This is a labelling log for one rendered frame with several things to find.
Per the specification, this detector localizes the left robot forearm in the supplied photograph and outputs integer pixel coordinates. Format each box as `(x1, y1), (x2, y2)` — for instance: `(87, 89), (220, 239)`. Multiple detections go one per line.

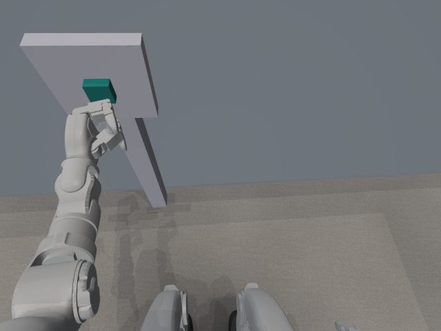
(11, 157), (101, 319)

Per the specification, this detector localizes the robot left upper arm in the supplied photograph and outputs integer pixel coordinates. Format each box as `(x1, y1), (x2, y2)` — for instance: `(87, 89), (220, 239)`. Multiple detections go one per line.
(0, 259), (100, 331)

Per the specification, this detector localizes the button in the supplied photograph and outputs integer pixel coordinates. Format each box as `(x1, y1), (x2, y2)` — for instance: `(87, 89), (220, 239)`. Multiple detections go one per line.
(82, 79), (117, 103)

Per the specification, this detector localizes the left robot hand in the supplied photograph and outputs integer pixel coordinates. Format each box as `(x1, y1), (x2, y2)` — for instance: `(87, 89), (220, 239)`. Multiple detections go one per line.
(65, 99), (127, 165)

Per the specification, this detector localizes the right robot thigh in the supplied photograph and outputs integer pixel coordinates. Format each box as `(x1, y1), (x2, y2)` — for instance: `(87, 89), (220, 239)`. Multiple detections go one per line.
(236, 288), (295, 331)

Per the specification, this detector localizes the robot right shin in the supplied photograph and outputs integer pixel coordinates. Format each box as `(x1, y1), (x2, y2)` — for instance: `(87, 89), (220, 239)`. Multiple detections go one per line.
(236, 283), (258, 331)

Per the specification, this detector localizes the panel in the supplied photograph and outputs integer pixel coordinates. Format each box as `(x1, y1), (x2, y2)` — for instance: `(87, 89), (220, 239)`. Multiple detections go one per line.
(20, 33), (167, 208)

